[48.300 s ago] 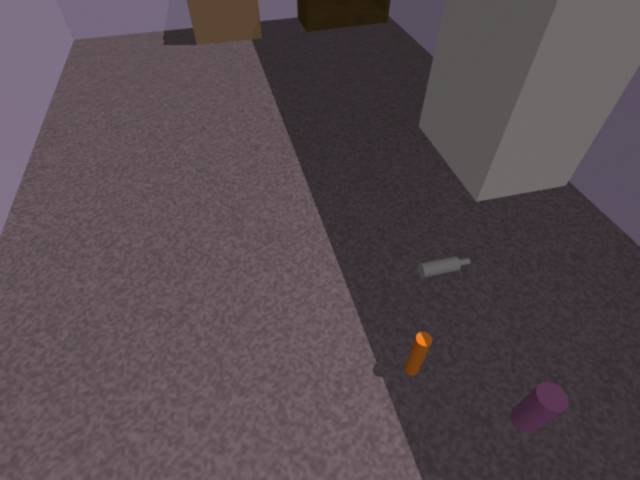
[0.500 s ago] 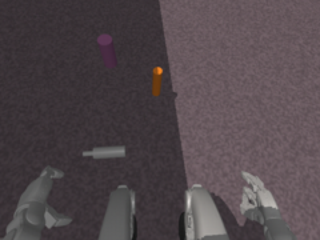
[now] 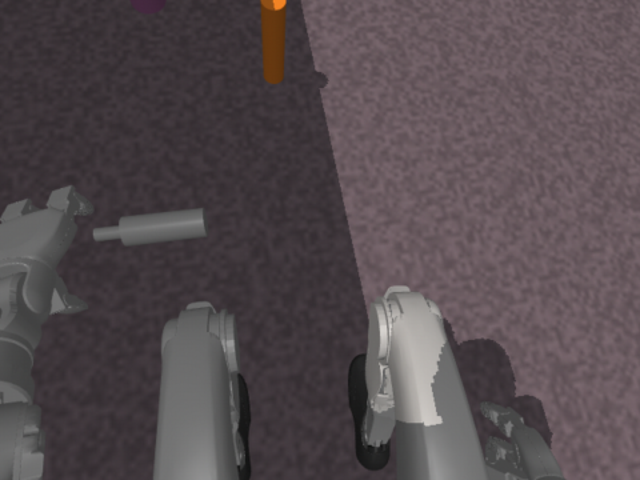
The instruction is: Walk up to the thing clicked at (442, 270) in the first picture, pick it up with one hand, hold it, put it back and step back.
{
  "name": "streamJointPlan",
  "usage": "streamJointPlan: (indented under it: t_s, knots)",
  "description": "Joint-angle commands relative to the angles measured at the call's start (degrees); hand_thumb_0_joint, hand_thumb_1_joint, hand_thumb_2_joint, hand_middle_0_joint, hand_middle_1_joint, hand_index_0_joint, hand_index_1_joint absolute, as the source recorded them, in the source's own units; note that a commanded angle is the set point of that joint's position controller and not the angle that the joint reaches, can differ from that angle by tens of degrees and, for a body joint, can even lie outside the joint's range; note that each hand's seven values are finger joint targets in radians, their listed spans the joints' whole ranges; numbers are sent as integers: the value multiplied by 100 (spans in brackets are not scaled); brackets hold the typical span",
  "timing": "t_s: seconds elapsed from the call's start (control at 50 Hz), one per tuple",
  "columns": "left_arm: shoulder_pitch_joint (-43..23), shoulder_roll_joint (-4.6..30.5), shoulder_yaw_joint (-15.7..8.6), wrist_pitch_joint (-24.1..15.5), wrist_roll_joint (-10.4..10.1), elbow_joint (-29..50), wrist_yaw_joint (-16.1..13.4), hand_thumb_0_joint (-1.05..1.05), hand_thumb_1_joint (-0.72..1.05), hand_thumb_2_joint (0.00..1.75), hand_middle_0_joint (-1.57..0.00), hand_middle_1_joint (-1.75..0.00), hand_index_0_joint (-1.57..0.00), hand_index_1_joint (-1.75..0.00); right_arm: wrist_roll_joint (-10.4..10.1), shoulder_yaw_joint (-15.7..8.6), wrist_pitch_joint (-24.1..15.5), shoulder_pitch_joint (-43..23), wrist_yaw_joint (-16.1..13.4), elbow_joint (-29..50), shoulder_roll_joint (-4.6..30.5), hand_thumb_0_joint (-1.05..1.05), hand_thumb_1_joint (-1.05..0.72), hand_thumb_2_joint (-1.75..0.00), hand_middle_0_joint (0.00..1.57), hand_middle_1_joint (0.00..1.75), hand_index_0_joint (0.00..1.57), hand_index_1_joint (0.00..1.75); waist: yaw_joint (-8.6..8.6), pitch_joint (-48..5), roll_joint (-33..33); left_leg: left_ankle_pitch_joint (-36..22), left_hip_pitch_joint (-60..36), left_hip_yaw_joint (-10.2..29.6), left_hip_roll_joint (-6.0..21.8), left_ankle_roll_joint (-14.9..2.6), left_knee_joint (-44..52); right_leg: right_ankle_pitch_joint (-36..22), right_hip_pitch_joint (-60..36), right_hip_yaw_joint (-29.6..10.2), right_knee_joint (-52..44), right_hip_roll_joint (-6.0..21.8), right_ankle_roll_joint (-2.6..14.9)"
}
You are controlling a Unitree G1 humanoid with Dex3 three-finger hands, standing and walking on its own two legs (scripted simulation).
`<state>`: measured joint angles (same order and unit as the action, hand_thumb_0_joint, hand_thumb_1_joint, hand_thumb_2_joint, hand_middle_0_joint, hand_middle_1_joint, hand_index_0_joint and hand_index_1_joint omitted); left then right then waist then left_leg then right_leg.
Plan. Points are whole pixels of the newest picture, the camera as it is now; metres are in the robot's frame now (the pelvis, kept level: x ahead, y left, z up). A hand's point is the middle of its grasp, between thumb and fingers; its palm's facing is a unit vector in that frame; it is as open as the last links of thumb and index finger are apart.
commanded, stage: rise first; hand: left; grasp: from above
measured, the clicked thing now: (151, 228) +0.51 +0.29 -0.38
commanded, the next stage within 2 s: none
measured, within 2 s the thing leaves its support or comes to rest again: neither
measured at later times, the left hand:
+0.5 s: hand (90, 246) +0.43 +0.32 -0.21, palm faces -0.47 -0.05 -0.88, open 14.1 cm
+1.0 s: hand (106, 239) +0.45 +0.31 -0.24, palm faces -0.46 -0.05 -0.88, open 14.0 cm
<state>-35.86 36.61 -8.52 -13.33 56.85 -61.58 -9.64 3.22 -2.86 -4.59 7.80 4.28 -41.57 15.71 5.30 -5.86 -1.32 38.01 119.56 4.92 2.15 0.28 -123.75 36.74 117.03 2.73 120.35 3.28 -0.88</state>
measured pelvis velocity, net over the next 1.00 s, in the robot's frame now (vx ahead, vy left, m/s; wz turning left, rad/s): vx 0.01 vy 0.01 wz -0.04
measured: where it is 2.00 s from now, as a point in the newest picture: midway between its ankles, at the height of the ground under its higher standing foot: (302, 440)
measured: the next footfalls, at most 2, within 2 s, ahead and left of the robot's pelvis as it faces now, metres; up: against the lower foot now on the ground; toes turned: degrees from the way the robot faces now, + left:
none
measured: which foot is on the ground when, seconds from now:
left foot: down 0.00-1.00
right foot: down 0.00-1.00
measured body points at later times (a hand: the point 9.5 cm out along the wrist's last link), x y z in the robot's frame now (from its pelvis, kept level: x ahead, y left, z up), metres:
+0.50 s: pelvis +0.00 +0.01 -0.05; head +0.23 +0.06 +0.33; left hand +0.45 +0.32 -0.16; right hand +0.08 -0.28 -0.17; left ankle +0.09 +0.13 -0.37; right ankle +0.10 -0.13 -0.37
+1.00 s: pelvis +0.01 +0.01 -0.07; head +0.26 +0.06 +0.31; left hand +0.47 +0.31 -0.19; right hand +0.07 -0.28 -0.18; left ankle +0.09 +0.13 -0.37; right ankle +0.10 -0.13 -0.37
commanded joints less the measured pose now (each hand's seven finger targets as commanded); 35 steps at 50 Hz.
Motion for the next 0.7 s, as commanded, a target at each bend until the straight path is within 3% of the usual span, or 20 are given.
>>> streamJointPlan:
  t_s: [0.0,0.08,0.14,0.24,0.26,0.3,0.34,0.4,0.48,0.68]
  knots:
    - [-1506,1983,-439,-167,285,388,-424,0,-54,102,-5,-103,-6,-102,31,-382,32,697,-40,340,1199,0,-89,-90,20,30,20,30,-9,-3466,-563,-146,-2213,-321,-252,-233,1343,-90,-1609,249,-1295,-262,243]
    - [-1788,2123,-438,-261,640,93,-640,0,-55,103,-6,-100,-5,-100,116,-346,134,780,20,240,1242,0,-90,-90,20,30,20,30,37,-3463,-824,-263,-2160,-306,-262,-213,1177,-244,-1351,307,-1043,-266,269]
    - [-2015,1955,-258,-302,870,-61,-749,0,-56,102,-5,-99,-5,-99,183,-347,171,871,69,150,1313,0,-90,-90,20,30,20,30,139,-3528,-1117,-446,-2430,-188,-236,-154,1117,-453,-963,392,-786,-251,291]
    - [-2386,2062,-221,-338,1138,-249,-952,0,-55,101,-6,-99,-6,-99,251,-353,205,951,133,59,1394,0,-90,-90,20,30,20,30,248,-3546,-1330,-563,-2499,-73,-214,-121,991,-575,-628,479,-502,-237,276]
    - [-2357,2091,-235,-335,1188,-292,-993,0,-54,100,-6,-100,-6,-99,266,-352,214,950,140,40,1392,0,-90,-90,20,30,20,30,193,-3573,-1325,-598,-2544,-86,-211,-117,951,-592,-617,475,-482,-238,288]
    - [-2560,1999,-141,-353,1273,-265,-1051,0,-54,100,-6,-100,-6,-100,303,-345,224,981,173,37,1357,0,-90,-90,20,30,20,30,303,-3582,-1321,-615,-2381,-176,-243,-151,814,-615,-684,465,-511,-253,271]
    - [-2598,2196,-274,-351,1346,-326,-1145,0,-54,100,-6,-100,-6,-99,327,-330,227,968,179,27,1366,0,-90,-90,20,30,20,30,265,-3674,-1228,-626,-2258,-241,-257,-186,691,-658,-820,443,-523,-262,257]
    - [-2570,2111,-198,-356,1509,-661,-1220,0,-53,99,-7,-101,-7,-100,387,-306,241,974,206,-16,1365,0,-90,-90,20,30,20,30,370,-3507,-1044,-616,-2107,-236,-256,-207,602,-623,-707,470,-463,-279,257]
    - [-2698,2171,-235,-355,1662,-803,-1350,0,-54,100,-7,-100,-7,-100,446,-286,240,1000,229,-85,1395,0,-90,-90,20,30,20,30,381,-3546,-1224,-726,-2234,-196,-239,-182,530,-714,-539,492,-300,-263,245]
    - [-2858,2153,-221,-272,1668,-1048,-1531,0,-52,97,-7,-103,-8,-101,546,-235,181,1074,271,-157,1354,0,-91,-90,20,30,20,30,469,-3575,-1203,-831,-1983,-259,-244,-218,304,-845,-581,493,-160,-282,228]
